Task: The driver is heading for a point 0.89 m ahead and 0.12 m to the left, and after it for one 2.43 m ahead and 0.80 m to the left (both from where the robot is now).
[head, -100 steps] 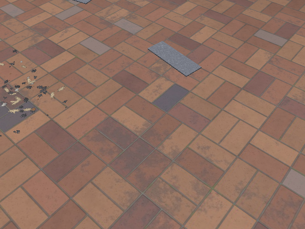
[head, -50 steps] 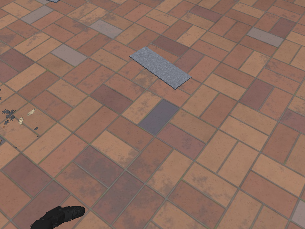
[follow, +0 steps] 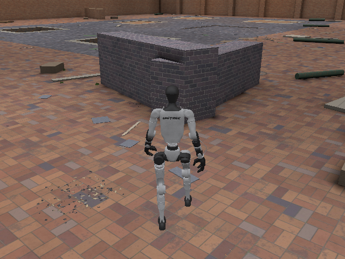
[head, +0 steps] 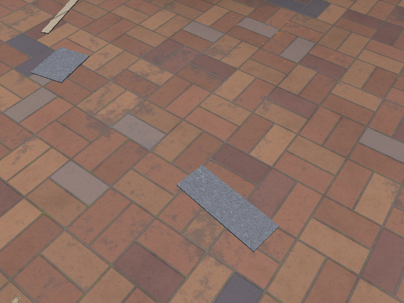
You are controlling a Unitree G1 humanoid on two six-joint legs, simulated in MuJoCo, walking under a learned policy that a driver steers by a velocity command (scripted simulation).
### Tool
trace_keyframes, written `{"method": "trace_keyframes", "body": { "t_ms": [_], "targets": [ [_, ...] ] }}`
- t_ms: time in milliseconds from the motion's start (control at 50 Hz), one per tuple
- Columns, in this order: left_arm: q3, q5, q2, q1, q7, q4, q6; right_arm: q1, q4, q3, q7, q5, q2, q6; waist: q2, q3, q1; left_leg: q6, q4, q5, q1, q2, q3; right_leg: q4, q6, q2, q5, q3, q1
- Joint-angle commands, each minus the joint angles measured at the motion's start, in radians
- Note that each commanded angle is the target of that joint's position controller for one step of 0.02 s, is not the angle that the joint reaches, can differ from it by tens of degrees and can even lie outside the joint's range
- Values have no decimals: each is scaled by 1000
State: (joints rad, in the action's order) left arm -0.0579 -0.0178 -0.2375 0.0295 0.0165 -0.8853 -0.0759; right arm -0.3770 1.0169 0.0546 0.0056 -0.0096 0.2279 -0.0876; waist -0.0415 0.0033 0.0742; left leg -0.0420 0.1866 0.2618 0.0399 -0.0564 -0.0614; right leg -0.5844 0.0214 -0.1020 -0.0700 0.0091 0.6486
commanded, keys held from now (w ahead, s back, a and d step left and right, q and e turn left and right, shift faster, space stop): w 0.32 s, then w+q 0.58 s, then w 0.10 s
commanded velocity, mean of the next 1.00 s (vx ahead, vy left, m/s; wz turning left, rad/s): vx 0.50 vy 0.00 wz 0.26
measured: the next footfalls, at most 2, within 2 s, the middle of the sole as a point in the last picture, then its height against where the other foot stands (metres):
right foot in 0.12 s outside the picture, level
left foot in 0.68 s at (163, 285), level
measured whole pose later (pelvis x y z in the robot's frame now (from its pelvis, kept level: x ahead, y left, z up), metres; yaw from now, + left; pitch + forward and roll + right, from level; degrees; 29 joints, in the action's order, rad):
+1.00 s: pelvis +0.57 +0.04 +0.01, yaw +18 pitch +2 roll +0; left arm -0.07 0.01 -0.28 0.05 -0.01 -0.81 -0.11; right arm -0.31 0.83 0.07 0.00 -0.01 0.25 -0.06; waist -0.03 0.02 0.05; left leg -0.09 0.32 0.20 -0.15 -0.11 0.09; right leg -0.70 -0.04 -0.11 0.01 0.08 0.66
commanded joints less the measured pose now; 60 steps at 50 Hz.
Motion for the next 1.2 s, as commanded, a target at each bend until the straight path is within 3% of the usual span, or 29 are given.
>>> {"method": "trace_keyframes", "body": {
  "t_ms": [20,60,100,120,140,160,180,220,260,340,460,560,620,660,680,700,720,740,760,780,800,880,920,980,1080,1120,1160,1180,1200],
  "targets": [
    [-5,-5,-65,-139,19,98,-24,-55,-8,38,10,-6,168,8,107,92,-5,-142,-2,-350,33,316,123,56,27,16,55,-7,49],
    [-17,-6,-96,-84,26,92,-29,-28,-11,45,13,-8,183,17,128,55,-49,-121,70,-518,64,327,117,77,55,46,126,-28,-56],
    [-56,-1,-167,167,19,16,-29,12,-25,39,13,-6,170,26,126,-96,-176,-78,353,-764,-5,256,58,91,103,105,120,-74,-415],
    [-78,12,-241,355,9,-25,-27,0,-48,23,13,10,139,27,22,-245,-230,-42,665,-498,-224,193,15,59,166,-68,107,125,-737],
    [-89,13,-308,420,14,-50,-23,-131,-52,-18,-1,10,-7,3,-251,-377,-157,22,1020,210,-627,-5,46,186,338,-294,292,624,-1069],
    [-61,5,-211,411,14,-46,-23,-68,-43,2,-7,-15,91,-24,-169,-369,-192,6,1150,317,-746,28,185,274,315,-278,410,715,-1059],
    [-48,3,-168,315,9,-28,-27,35,-76,18,-10,-38,149,-40,-126,-216,-181,-12,1169,241,-819,82,169,287,265,-247,372,559,-930],
    [-29,19,-112,176,11,0,-32,122,-91,27,5,-20,147,-39,-1,-76,-120,-13,1058,83,-737,170,131,338,222,-177,179,345,-636],
    [-19,30,-81,162,16,-11,-37,79,-83,30,9,-12,106,-12,-30,-57,-68,-12,983,31,-632,204,137,394,211,-137,125,255,-515],
    [-32,25,-139,220,-5,-40,-40,151,-111,31,12,-3,86,14,-9,5,-63,20,814,-94,-711,221,123,466,226,-134,72,162,-482],
    [-30,24,-146,281,-27,-65,-37,320,-162,20,-13,-11,65,12,-11,48,-117,14,523,-384,-713,175,91,498,157,-96,45,-24,-530],
    [-34,17,-153,346,-31,-97,-15,439,-227,8,-41,-14,57,12,6,93,-156,-15,413,-325,-778,145,65,444,140,-154,-34,-92,-720],
    [-44,10,-185,315,-40,-85,6,429,-260,16,-63,-14,82,11,-28,66,-121,-54,395,-179,-704,97,-1,315,113,-178,-361,-134,-788],
    [-50,10,-209,284,-52,-66,23,269,-238,49,-68,-12,139,15,-58,-44,-26,-95,390,-118,-469,17,-62,68,81,-160,-677,-177,-772],
    [-45,10,-203,275,-57,-52,26,106,-199,82,-58,-15,201,18,-30,-131,53,-135,343,-168,-215,4,-22,-158,45,-119,-612,-198,-648],
    [-28,29,-158,295,-54,-16,12,-37,-179,113,-35,-11,299,28,134,-248,75,-233,329,-146,117,215,328,-514,-6,-40,-212,-215,-329],
    [9,31,-52,340,-34,15,-29,-5,-199,104,-37,-16,320,22,304,-350,-7,-404,151,-52,354,413,873,-812,-48,177,617,-48,19],
    [-12,-5,-137,247,-15,34,-70,-16,-198,81,-36,-6,243,20,209,-332,40,-352,117,-22,354,380,810,-857,-16,109,597,105,131],
    [-14,-28,-156,180,-9,55,-88,26,-207,69,-32,-4,190,15,159,-215,34,-308,121,-77,240,338,641,-814,8,62,523,87,163],
    [-16,-14,-145,160,-14,54,-93,97,-223,62,-34,-3,169,10,48,-129,-15,-277,104,-164,72,294,530,-707,11,20,455,78,119],
    [-29,9,-161,152,-23,51,-83,151,-242,51,-33,1,136,7,33,-87,-49,-257,84,-246,-51,262,457,-618,3,-9,422,74,48],
    [-32,31,-123,149,-32,81,-36,155,-264,57,-12,0,177,5,69,-35,-97,-268,17,-343,-254,219,373,-425,-55,-15,338,52,-39],
    [-27,33,-108,75,-33,107,-31,126,-261,62,1,-3,196,7,80,-13,-76,-243,10,-340,-283,191,323,-271,-75,2,201,38,-33],
    [-11,28,-76,-19,-19,127,-38,77,-244,56,8,-6,178,11,110,-4,-26,-188,19,-278,-306,144,254,-44,-70,41,-26,15,-116],
    [-11,13,-114,-115,3,171,-53,-4,-204,52,5,-8,177,15,126,22,14,-173,88,-238,-148,220,328,77,-27,57,-9,28,-88],
    [-15,13,-135,-101,10,178,-62,-13,-199,55,10,-4,188,23,142,23,-2,-161,132,-308,-73,256,362,101,1,64,81,23,-92],
    [-31,16,-166,21,9,148,-69,13,-207,54,12,-3,190,31,153,-30,-75,-132,253,-542,-51,226,340,151,45,99,116,-15,-256],
    [-48,27,-206,166,6,114,-72,30,-221,41,10,3,163,30,128,-147,-140,-105,435,-584,-120,172,295,112,94,44,67,33,-486],
    [-64,34,-278,335,4,93,-70,-14,-241,23,10,22,117,24,-18,-305,-176,-58,746,-299,-340,70,220,76,184,-140,38,268,-806]
  ]
}}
